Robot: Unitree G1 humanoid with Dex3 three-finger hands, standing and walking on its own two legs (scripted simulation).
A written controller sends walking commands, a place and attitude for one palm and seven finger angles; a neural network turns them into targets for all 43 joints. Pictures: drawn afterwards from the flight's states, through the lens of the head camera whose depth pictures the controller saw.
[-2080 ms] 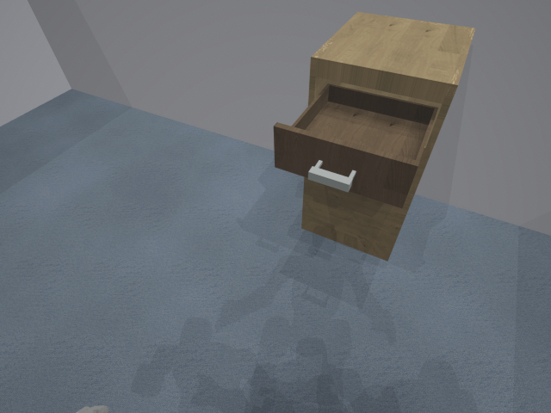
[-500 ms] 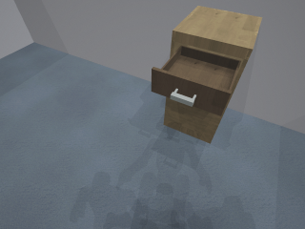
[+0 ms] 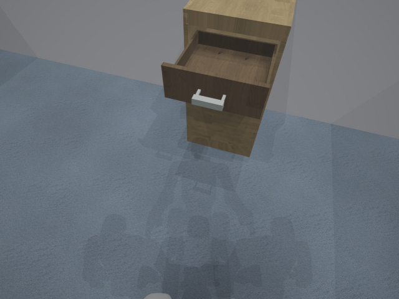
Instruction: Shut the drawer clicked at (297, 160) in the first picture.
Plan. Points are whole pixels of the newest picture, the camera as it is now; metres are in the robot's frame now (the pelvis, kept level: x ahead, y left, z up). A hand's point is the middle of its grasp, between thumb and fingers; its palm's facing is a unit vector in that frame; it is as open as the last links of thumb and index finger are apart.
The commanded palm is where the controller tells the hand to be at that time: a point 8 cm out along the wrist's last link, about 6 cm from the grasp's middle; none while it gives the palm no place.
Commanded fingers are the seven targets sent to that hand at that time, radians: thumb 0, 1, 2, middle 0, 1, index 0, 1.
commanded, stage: turn to face it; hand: left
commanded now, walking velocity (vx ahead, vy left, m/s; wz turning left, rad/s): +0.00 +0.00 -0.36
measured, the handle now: (209, 98) +0.72 +0.03 -0.08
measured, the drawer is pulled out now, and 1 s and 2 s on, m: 0.29 0.29 0.29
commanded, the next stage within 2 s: take the last steps up to it in 0.18 s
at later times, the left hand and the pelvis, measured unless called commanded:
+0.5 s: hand out of the picture +0.07 +0.18 -0.16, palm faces -0.16 -0.96 -0.21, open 7.3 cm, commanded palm none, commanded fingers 0.00 0.90 0.90 -0.20 -0.30 -0.20 -0.30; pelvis -0.02 +0.00 +0.00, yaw -12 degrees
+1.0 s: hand (134, 266) +0.20 +0.17 -0.16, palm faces -0.21 -0.97 -0.14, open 7.3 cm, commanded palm none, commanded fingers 0.00 0.90 0.90 -0.20 -0.30 -0.20 -0.30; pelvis +0.12 +0.01 +0.02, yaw -15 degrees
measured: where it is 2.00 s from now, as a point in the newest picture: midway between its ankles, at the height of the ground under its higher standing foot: (229, 263)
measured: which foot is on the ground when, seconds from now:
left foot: up 0.00-0.04, down 0.06-0.40, up 0.42-0.72, down 0.74-1.00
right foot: down 0.00-0.06, up 0.08-0.38, down 0.40-0.74, up 0.76-1.00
